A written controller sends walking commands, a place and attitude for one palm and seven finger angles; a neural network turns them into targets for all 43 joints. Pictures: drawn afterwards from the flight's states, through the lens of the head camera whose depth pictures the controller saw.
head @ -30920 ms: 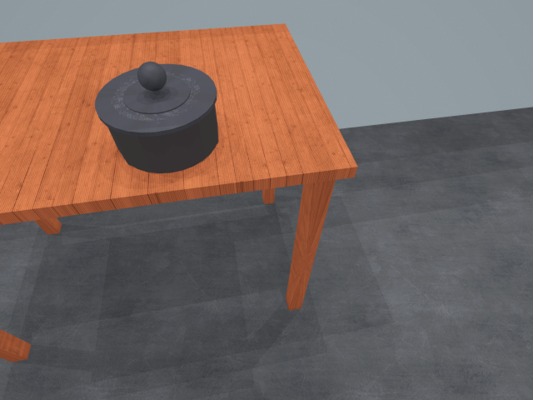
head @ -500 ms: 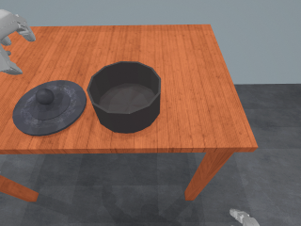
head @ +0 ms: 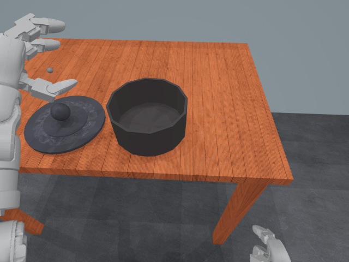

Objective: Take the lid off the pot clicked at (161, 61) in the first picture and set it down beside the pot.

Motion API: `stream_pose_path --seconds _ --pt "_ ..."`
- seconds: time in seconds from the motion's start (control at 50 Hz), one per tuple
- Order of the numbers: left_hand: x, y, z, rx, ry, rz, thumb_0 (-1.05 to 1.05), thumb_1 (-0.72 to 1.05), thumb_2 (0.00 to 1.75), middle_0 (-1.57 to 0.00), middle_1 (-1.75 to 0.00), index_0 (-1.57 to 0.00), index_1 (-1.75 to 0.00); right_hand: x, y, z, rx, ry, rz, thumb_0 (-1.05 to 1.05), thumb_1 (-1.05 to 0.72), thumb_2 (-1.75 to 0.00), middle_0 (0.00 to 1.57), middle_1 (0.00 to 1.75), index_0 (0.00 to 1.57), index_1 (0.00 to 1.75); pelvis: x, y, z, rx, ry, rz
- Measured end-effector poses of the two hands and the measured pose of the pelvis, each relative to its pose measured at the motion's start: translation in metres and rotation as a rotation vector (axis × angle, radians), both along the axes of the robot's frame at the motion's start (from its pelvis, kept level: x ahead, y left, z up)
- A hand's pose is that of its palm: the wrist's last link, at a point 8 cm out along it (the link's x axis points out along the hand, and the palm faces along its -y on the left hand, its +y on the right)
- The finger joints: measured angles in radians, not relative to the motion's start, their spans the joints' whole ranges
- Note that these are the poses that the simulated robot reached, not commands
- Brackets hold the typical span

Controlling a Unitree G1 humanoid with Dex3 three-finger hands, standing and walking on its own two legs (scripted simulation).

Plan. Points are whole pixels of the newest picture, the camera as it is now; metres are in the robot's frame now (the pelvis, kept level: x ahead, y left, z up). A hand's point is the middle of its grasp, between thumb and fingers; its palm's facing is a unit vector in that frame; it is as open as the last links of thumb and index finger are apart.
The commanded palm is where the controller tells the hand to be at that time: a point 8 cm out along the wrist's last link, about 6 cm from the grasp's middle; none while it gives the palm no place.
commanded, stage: draw the hand back to the body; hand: left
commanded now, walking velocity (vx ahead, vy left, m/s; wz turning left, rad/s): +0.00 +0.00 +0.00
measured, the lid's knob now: (60, 111) +0.44 +0.35 +0.08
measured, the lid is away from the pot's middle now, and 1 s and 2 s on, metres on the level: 0.23 0.23 0.23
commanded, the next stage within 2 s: step back with the hand held close in 1.60 s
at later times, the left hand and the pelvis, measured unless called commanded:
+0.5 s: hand (33, 76) +0.32 +0.25 +0.28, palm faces +0.51 -0.83 -0.24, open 9.2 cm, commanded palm +0.27 +0.29 +0.27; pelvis +0.02 -0.02 +0.00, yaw -1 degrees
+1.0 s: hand (12, 115) +0.25 +0.25 +0.27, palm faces +0.48 -0.84 -0.24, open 7.5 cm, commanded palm +0.19 +0.29 +0.26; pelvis +0.00 -0.01 +0.00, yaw -1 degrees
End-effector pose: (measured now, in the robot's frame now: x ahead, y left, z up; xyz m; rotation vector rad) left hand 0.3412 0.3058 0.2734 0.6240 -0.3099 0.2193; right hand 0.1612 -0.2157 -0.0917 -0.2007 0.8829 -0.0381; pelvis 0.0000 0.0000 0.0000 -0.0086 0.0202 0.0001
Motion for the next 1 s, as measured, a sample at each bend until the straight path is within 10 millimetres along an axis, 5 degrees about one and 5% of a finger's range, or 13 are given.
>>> stream_pose_path --seconds 0.12,0.38,0.66,1.0 --pt "-0.009 -0.003 0.012 -0.215 -0.226 0.063 0.0 -0.08 0.91 -0.49 -0.57 -0.49 -0.58 -0.001 -0.021 0.006 -0.036 -0.049 -0.046 0.01 -0.9 -0.9 0.2 0.3 0.2 0.3 0.009 -0.009 0.0 -0.003 -0.022 -0.017" --pt "-0.047 -0.011 0.01 -0.216 -0.286 0.119 0.0 0.2 0.91 -0.41 -0.49 -0.41 -0.5 0.008 -0.059 -0.001 -0.063 -0.049 -0.083 0.01 -0.91 -0.9 0.2 0.3 0.2 0.3 0.019 -0.022 -0.001 0.004 -0.027 -0.017" --pt "-0.086 -0.021 0.006 -0.212 -0.314 0.11 0.01 0.56 0.91 -0.3 -0.39 -0.31 -0.4 0.033 -0.035 0.009 -0.013 -0.158 -0.034 0.01 -0.91 -0.9 0.2 0.3 0.2 0.3 0.013 -0.023 -0.001 0.006 -0.05 -0.015" --pt "-0.137 -0.021 -0.002 -0.203 -0.33 0.071 0.02 0.87 0.9 -0.22 -0.31 -0.22 -0.31 0.024 -0.011 0.017 -0.02 -0.182 -0.005 0.01 -0.9 -0.9 0.2 0.3 0.2 0.3 0.001 -0.008 0.001 -0.001 -0.088 -0.017"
